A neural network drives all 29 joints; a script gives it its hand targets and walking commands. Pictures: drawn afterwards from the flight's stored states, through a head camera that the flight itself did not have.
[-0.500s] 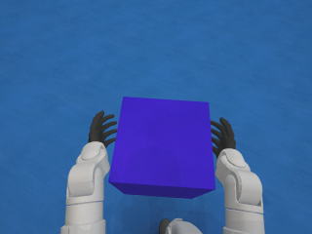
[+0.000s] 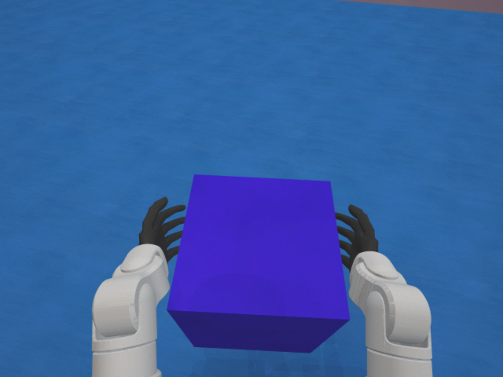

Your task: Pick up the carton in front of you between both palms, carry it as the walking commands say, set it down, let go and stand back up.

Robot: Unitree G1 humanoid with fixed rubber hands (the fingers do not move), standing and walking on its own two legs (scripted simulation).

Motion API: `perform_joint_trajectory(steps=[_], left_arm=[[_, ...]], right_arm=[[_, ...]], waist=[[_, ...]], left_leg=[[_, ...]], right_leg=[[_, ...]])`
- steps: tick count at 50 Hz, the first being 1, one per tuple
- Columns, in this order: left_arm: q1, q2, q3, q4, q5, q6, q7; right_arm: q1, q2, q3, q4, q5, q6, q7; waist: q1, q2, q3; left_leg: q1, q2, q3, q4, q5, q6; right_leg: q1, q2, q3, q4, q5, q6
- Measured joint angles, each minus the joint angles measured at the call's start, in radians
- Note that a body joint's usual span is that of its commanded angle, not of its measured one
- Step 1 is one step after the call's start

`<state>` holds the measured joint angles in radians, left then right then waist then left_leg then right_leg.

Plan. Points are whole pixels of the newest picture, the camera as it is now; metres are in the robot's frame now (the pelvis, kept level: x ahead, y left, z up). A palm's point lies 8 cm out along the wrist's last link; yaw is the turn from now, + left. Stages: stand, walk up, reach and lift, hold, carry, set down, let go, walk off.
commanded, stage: carry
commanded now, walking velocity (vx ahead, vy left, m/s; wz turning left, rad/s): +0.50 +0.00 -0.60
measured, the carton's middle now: (256, 270) +0.29 -0.01 +0.01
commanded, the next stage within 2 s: none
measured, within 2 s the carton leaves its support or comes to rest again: neither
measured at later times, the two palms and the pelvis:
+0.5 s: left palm (211, 153) +0.52 +0.07 +0.07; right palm (362, 188) +0.41 -0.21 +0.08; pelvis +0.27 +0.01 -0.01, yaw -21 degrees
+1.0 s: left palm (248, 87) +0.73 -0.01 +0.10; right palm (371, 95) +0.70 -0.31 +0.10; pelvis +0.50 -0.13 +0.01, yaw -12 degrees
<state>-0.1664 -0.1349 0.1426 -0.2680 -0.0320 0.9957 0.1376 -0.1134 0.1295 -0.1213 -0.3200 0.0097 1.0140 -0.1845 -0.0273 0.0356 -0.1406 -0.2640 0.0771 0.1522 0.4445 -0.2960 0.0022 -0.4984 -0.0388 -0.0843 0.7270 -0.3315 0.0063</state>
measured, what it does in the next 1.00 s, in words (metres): walks ahead: right foot, then left foot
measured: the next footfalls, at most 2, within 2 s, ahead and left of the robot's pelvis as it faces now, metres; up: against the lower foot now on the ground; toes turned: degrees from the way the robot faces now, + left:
right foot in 0.08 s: +0.09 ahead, -0.12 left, +0.00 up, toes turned -9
left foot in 0.36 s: +0.38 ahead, +0.10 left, +0.00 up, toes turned -4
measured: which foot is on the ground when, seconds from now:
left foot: down 0.00-0.10, up 0.12-0.34, down 0.36-0.80, up 0.82-1.00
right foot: up 0.00-0.06, down 0.08-0.38, up 0.40-0.76, down 0.78-1.00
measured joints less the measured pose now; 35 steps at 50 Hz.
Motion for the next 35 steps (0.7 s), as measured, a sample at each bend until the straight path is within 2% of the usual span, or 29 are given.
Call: perform_joint_trajectory(steps=[2,3,4,5,6,8,9,11,13,16,17,19,21,23,25,29,35], left_arm=[[0.055,0.006,-0.031,-0.083,0.008,0.002,-0.005],[0.079,0.008,-0.044,-0.121,0.014,0.005,-0.003],[0.102,0.008,-0.059,-0.148,0.017,0.008,0.001],[0.124,0.008,-0.079,-0.166,0.016,0.012,0.005],[0.145,0.007,-0.096,-0.183,0.021,0.02,0.009],[0.191,0.005,-0.117,-0.209,0.03,0.051,0.015],[0.219,0.002,-0.121,-0.223,0.032,0.068,0.016],[0.265,-0.002,-0.12,-0.243,0.033,0.101,0.027],[0.283,-0.002,-0.115,-0.247,0.029,0.124,0.03],[0.278,-0.002,-0.116,-0.25,0.029,0.144,0.031],[0.274,-0.001,-0.117,-0.255,0.03,0.145,0.029],[0.266,0.001,-0.102,-0.257,0.034,0.137,0.018],[0.264,0.001,-0.077,-0.241,0.042,0.137,0.008],[0.262,-0.003,-0.075,-0.21,0.043,0.14,0.006],[0.263,-0.002,-0.091,-0.189,0.047,0.145,0.007],[0.264,-0.001,-0.114,-0.176,0.064,0.142,-0.005],[0.269,-0.001,-0.119,-0.224,0.071,0.106,-0.014]], right_arm=[[0.036,-0.001,0.024,-0.07,0.006,0.009,-0.001],[0.059,-0.002,0.036,-0.108,0.006,0.014,-0.001],[0.081,-0.003,0.041,-0.143,0.01,0.02,-0.004],[0.1,-0.003,0.042,-0.173,0.017,0.027,-0.009],[0.119,-0.002,0.039,-0.194,0.024,0.038,-0.009],[0.153,0.001,0.037,-0.209,0.032,0.066,-0.002],[0.167,0.002,0.042,-0.204,0.031,0.079,0.004],[0.195,0.005,0.056,-0.191,0.025,0.097,0.012],[0.219,0.009,0.068,-0.185,0.014,0.105,0.016],[0.237,0.009,0.077,-0.192,-0.006,0.104,0.027],[0.238,0.009,0.079,-0.2,-0.011,0.102,0.029],[0.217,0.007,0.092,-0.186,-0.019,0.095,0.029],[0.191,0.004,0.109,-0.141,-0.026,0.096,0.025],[0.194,0.005,0.101,-0.123,-0.029,0.104,0.024],[0.219,0.007,0.09,-0.123,-0.031,0.106,0.026],[0.256,0.01,0.082,-0.141,-0.033,0.095,0.026],[0.233,0.009,0.084,-0.191,-0.015,0.092,0.015]], waist=[[-0.021,-0.01,-0.006],[-0.028,-0.02,-0.009],[-0.031,-0.021,-0.013],[-0.029,-0.016,-0.01],[-0.023,-0.023,-0.007],[-0.001,-0.048,-0.008],[0.012,-0.056,-0.013],[0.038,-0.064,-0.026],[0.058,-0.057,-0.035],[0.068,-0.051,-0.036],[0.067,-0.052,-0.036],[0.059,-0.056,-0.044],[0.05,-0.065,-0.051],[0.036,-0.065,-0.048],[0.01,-0.058,-0.043],[-0.03,-0.04,-0.039],[-0.063,-0.016,-0.028]], left_leg=[[0.038,0.017,0.024,-0.002,-0.034,-0.016],[0.049,0.024,0.032,0.025,-0.062,-0.027],[0.041,0.039,0.031,0.088,-0.093,-0.041],[0.006,0.061,0.012,0.204,-0.088,-0.054],[-0.044,0.06,-0.026,0.349,-0.126,-0.071],[-0.159,0.027,-0.084,0.59,-0.257,-0.077],[-0.209,0.018,-0.094,0.642,-0.279,-0.076],[-0.272,0.01,-0.099,0.582,-0.254,-0.082],[-0.287,0.012,-0.093,0.402,-0.138,-0.083],[-0.253,0.005,-0.044,0.159,0.054,-0.077],[-0.23,0.0,-0.022,0.108,0.086,-0.072],[-0.211,0.002,0.014,0.112,0.172,-0.022],[-0.194,0.021,0.069,0.155,0.13,0.02],[-0.141,0.032,0.105,0.125,0.091,0.027],[-0.083,0.04,0.12,0.068,0.091,0.015],[0.023,0.056,0.149,-0.043,0.092,0.0],[0.133,0.055,0.139,-0.14,0.067,-0.035]], right_leg=[[0.066,0.016,-0.025,-0.161,0.06,-0.002],[0.109,0.023,-0.041,-0.238,0.094,-0.011],[0.138,0.035,-0.047,-0.269,0.123,-0.036],[0.153,0.049,-0.051,-0.257,0.109,-0.049],[0.167,0.055,-0.046,-0.239,0.08,-0.053],[0.207,0.058,-0.022,-0.236,0.034,-0.052],[0.232,0.059,-0.004,-0.249,0.023,-0.047],[0.285,0.056,0.033,-0.278,0.009,-0.033],[0.34,0.05,0.065,-0.3,-0.01,-0.023],[0.408,0.028,0.108,-0.287,-0.068,-0.001],[0.418,0.019,0.124,-0.254,-0.102,0.007],[0.374,0.002,0.133,-0.104,-0.158,0.001],[0.257,-0.004,0.122,0.127,-0.146,-0.014],[0.164,-0.008,0.086,0.258,-0.105,-0.02],[0.101,-0.009,0.045,0.285,-0.082,-0.024],[-0.006,-0.025,-0.022,0.22,0.01,-0.031],[0.012,-0.033,-0.071,-0.12,0.136,-0.015]])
